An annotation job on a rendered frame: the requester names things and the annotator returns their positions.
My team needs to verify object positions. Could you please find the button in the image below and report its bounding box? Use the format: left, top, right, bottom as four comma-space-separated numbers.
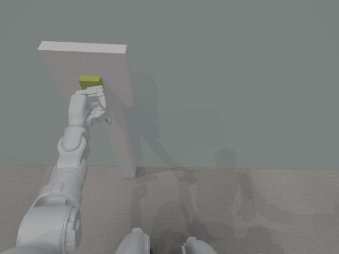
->
78, 75, 105, 91

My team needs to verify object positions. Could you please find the robot shin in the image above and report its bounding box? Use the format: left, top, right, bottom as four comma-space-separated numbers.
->
186, 237, 197, 242
132, 228, 143, 233

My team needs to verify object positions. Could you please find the left robot forearm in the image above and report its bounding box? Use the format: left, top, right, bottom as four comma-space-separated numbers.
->
16, 126, 90, 247

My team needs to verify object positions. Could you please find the right robot shin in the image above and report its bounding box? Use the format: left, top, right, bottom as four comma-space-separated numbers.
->
186, 237, 197, 242

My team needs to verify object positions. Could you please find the left robot shin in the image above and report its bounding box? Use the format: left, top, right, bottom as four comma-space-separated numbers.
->
132, 228, 143, 233

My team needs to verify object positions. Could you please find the panel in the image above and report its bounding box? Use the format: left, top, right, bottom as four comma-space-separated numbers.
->
38, 41, 136, 178

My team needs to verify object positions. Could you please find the left robot hand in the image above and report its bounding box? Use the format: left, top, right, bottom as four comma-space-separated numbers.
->
67, 85, 111, 132

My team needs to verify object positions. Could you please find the robot left upper arm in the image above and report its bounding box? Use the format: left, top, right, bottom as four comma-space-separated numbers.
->
0, 205, 82, 254

